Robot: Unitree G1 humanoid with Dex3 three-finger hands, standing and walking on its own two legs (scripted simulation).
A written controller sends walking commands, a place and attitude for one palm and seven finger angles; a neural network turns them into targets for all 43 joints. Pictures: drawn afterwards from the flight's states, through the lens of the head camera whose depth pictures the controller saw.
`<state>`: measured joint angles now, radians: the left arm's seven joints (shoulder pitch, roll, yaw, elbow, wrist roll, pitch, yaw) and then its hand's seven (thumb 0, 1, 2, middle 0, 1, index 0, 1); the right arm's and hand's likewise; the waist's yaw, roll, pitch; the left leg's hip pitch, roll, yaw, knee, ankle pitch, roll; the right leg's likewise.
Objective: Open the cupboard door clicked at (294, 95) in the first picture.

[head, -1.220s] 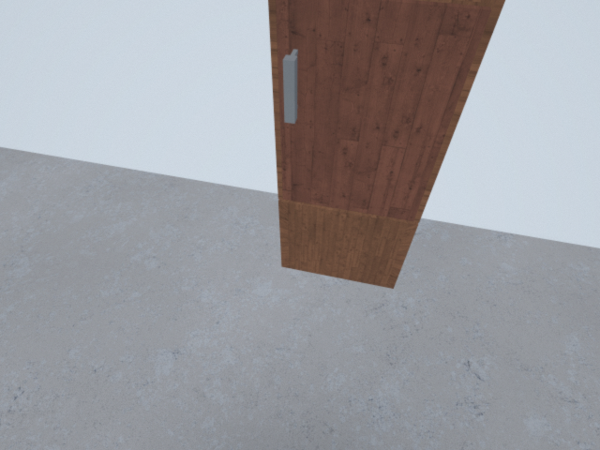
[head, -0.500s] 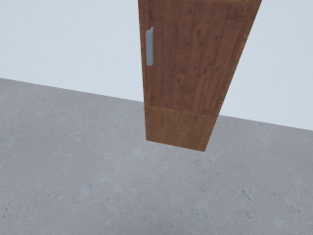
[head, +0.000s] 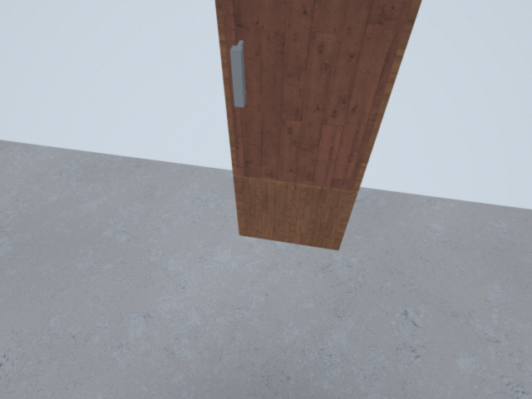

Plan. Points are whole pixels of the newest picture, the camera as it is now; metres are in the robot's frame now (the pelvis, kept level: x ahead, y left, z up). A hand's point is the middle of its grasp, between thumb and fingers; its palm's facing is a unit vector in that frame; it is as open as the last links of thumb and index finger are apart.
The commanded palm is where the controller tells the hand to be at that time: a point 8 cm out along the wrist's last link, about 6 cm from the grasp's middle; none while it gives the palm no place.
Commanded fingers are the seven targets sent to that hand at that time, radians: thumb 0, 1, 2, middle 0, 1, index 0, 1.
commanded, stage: turn to face it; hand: left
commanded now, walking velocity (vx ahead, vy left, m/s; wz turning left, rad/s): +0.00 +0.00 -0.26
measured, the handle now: (240, 74) +0.85 +0.11 +0.05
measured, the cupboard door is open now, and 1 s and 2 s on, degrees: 0 0 0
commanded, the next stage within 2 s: take the last steps up to it in 0.08 s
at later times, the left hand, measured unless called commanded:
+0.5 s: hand out of the picture +0.02 +0.19 -0.19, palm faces -0.02 -0.98 -0.20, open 7.4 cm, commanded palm none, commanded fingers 0.00 0.90 0.90 -0.20 -0.30 -0.20 -0.30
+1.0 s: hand (190, 323) +0.29 +0.17 -0.20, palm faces -0.12 -0.98 -0.19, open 7.3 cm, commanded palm none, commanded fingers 0.00 0.90 0.90 -0.20 -0.30 -0.20 -0.30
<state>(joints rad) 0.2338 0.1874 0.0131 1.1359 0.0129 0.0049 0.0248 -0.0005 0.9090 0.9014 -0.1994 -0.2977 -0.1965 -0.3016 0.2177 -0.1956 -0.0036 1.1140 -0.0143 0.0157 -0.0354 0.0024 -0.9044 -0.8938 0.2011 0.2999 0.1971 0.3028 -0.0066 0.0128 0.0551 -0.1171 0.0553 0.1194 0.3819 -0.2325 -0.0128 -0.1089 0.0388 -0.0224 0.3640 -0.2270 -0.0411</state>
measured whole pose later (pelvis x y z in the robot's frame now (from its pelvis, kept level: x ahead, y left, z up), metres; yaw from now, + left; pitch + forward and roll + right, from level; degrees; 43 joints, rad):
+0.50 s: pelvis +0.02 +0.01 -0.01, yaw -3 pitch -1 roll -1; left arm 0.32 0.15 0.05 1.09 0.03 -0.01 0.01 0.00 0.91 0.90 -0.20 -0.30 -0.20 -0.30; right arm 0.37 -0.18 -0.04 1.12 -0.02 0.01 -0.01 0.00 -0.90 -0.89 0.20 0.30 0.20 0.30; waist -0.02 0.03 0.03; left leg -0.17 0.07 0.15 0.57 -0.38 0.02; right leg -0.17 0.05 0.03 0.54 -0.34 -0.04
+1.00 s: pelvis +0.19 +0.00 -0.03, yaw -7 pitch -2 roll -1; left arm 0.15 0.17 0.07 1.01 0.02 -0.02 -0.01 0.00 0.93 0.90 -0.20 -0.30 -0.19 -0.30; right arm 0.51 -0.08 0.00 1.18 -0.02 -0.03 -0.04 0.00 -0.90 -0.89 0.20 0.30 0.20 0.30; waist -0.04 0.02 0.14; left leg 0.15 0.06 0.20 0.43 -0.52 -0.01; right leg -0.47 0.01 -0.12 0.69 -0.19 -0.11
